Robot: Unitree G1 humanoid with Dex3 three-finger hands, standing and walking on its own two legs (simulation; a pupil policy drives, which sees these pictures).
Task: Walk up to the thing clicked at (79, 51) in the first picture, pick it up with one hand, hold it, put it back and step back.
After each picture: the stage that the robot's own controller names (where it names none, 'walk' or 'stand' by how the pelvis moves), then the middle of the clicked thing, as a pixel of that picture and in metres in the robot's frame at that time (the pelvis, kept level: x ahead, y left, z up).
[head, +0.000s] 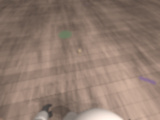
stand; (79, 52) +1.29 +0.23 -0.72
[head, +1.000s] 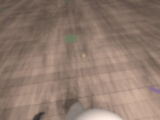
walk; (83, 57) +1.18 +0.23 -0.72
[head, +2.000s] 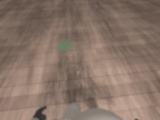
walk; (78, 74) +0.72 +0.22 -0.71
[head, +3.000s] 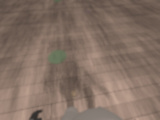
walk; (73, 94) +0.40 +0.18 -0.70
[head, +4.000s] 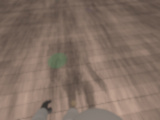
stand; (73, 103) +0.26 +0.17 -0.71
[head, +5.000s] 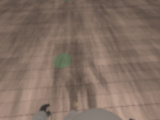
stand; (75, 105) +0.26 +0.14 -0.72
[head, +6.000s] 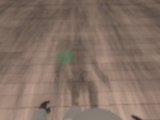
stand; (77, 100) +0.29 +0.12 -0.71
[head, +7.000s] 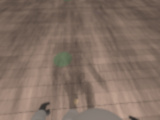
stand; (76, 102) +0.30 +0.13 -0.72
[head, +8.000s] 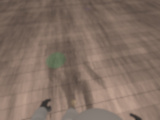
stand; (73, 102) +0.26 +0.16 -0.72
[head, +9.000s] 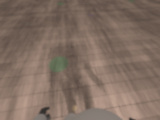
stand; (74, 108) +0.24 +0.14 -0.73
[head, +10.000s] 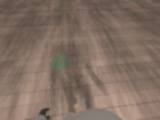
stand; (75, 107) +0.25 +0.13 -0.73
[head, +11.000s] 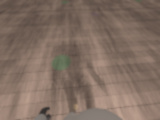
stand; (75, 107) +0.25 +0.13 -0.73
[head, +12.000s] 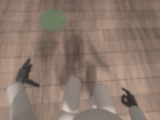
go down; (72, 78) +0.31 +0.15 -0.45
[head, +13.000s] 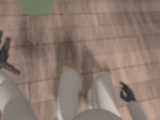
go down; (65, 70) +0.34 +0.20 -0.31
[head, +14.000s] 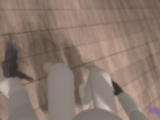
close in; (48, 67) +0.31 +0.22 -0.22
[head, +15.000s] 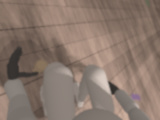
close; (39, 67) +0.32 +0.22 -0.21
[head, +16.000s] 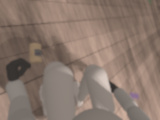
lift; (35, 53) +0.40 +0.26 -0.23
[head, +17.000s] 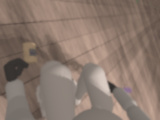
lift; (30, 53) +0.40 +0.26 -0.23
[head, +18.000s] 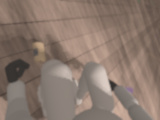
lift; (39, 52) +0.42 +0.21 -0.22
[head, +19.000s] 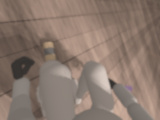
lift; (49, 52) +0.43 +0.14 -0.23
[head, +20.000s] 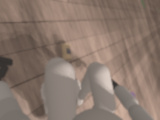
lift; (66, 52) +0.46 +0.05 -0.22
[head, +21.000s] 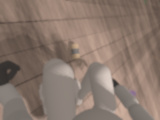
lift; (75, 51) +0.48 -0.03 -0.23
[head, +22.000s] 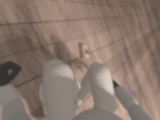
lift; (84, 52) +0.51 -0.13 -0.22
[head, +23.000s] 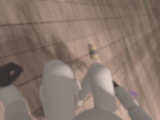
lift; (94, 52) +0.55 -0.24 -0.22
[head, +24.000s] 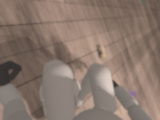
lift; (102, 52) +0.58 -0.37 -0.22
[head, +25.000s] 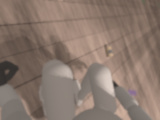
lift; (109, 52) +0.63 -0.50 -0.22
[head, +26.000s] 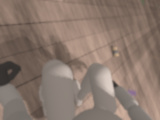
lift; (115, 52) +0.67 -0.64 -0.22
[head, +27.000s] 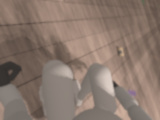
lift; (120, 52) +0.71 -0.77 -0.22
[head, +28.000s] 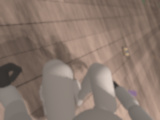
lift; (125, 52) +0.75 -0.90 -0.22
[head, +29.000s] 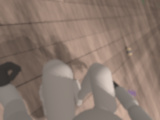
lift; (129, 51) +0.79 -1.03 -0.22
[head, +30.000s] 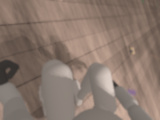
lift; (132, 51) +0.83 -1.16 -0.22
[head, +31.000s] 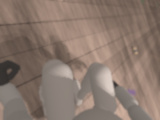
lift; (134, 51) +0.87 -1.28 -0.22
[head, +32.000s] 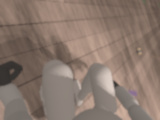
lift; (138, 51) +0.91 -1.40 -0.22
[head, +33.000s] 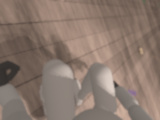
lift; (140, 51) +0.94 -1.53 -0.22
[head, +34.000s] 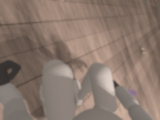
lift; (142, 51) +0.97 -1.65 -0.22
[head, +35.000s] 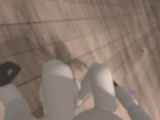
lift; (143, 50) +1.02 -1.76 -0.22
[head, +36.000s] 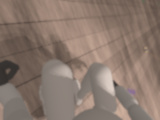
lift; (145, 50) +1.06 -1.87 -0.22
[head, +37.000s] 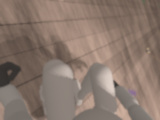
lift; (147, 50) +1.10 -1.98 -0.22
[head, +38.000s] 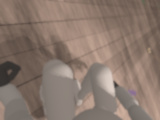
lift; (148, 50) +1.13 -2.10 -0.22
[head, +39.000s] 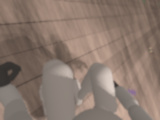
lift; (150, 50) +1.17 -2.20 -0.22
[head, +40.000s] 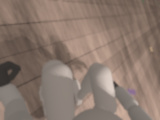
lift; (150, 49) +1.22 -2.30 -0.22
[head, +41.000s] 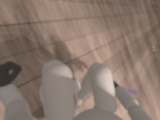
lift; (153, 48) +1.25 -2.41 -0.22
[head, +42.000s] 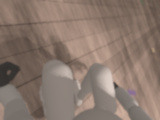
lift; (152, 50) +1.29 -2.51 -0.22
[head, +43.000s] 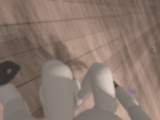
lift; (153, 48) +1.32 -2.61 -0.22
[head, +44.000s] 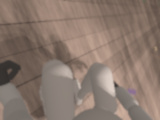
lift; (155, 48) +1.35 -2.71 -0.22
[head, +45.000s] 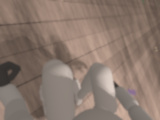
lift; (155, 49) +1.39 -2.81 -0.22
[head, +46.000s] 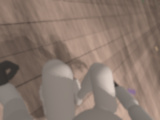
lift; (155, 48) +1.42 -2.90 -0.22
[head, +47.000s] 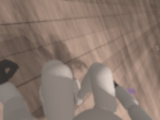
lift; (156, 48) +1.45 -3.00 -0.22
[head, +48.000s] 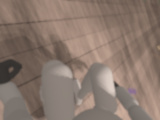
lift; (158, 47) +1.48 -3.09 -0.22
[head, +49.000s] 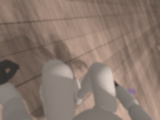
lift; (158, 48) +1.51 -3.18 -0.22
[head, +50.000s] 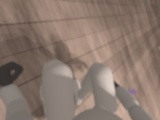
lift; (159, 48) +1.55 -3.26 -0.23
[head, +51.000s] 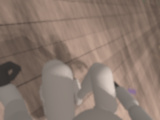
lift; (159, 47) +1.59 -3.35 -0.23
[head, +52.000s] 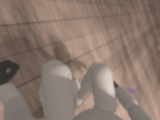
lift; (158, 47) +1.63 -3.42 -0.22
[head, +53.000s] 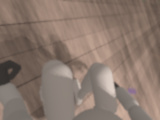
lift; out of the picture +1.65 -3.51 -0.23
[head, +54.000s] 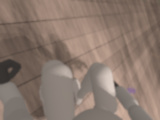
lift; out of the picture +1.68 -3.59 -0.23
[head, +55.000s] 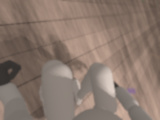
lift; out of the picture +1.71 -3.67 -0.23
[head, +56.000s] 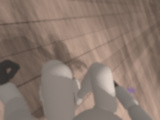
lift; out of the picture +1.74 -3.75 -0.23
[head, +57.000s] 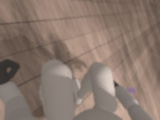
lift; out of the picture +1.75 -3.83 -0.23
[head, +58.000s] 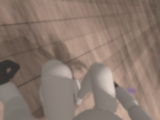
lift; out of the picture +1.80 -3.89 -0.22
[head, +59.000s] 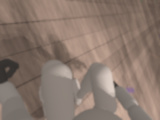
lift; out of the picture +1.84 -3.96 -0.23
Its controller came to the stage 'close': yes
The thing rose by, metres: 0.01
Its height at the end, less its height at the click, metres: -0.02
